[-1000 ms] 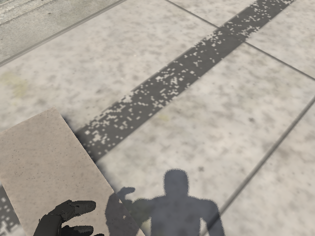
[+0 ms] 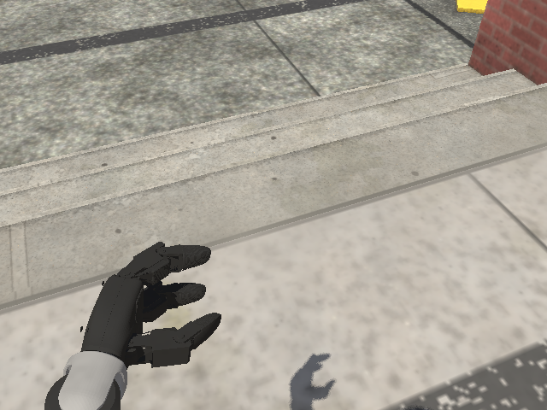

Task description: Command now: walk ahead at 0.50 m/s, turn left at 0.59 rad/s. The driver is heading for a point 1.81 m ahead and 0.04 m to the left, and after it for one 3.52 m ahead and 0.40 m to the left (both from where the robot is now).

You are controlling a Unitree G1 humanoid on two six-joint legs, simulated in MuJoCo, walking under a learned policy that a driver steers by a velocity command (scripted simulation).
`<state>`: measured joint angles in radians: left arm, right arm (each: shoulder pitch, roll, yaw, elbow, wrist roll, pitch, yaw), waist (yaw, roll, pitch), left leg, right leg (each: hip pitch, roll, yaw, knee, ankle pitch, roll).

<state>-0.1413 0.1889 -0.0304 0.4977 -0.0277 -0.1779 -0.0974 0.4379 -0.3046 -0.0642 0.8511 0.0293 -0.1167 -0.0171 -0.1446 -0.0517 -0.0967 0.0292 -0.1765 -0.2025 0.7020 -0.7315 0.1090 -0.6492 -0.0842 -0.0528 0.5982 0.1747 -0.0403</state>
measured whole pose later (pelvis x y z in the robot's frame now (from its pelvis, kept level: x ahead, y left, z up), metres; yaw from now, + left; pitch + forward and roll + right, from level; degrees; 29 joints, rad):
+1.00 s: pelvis +0.47 +0.07 +0.06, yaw +10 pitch +3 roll +0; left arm 0.16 0.27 0.08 0.71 -0.01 0.00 0.00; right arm 0.47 -0.17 -0.04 0.88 0.01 -0.11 -0.02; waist -0.03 -0.05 -0.05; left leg -0.21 0.00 0.14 0.58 -0.42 0.06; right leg -0.75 -0.02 0.18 1.01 0.02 -0.06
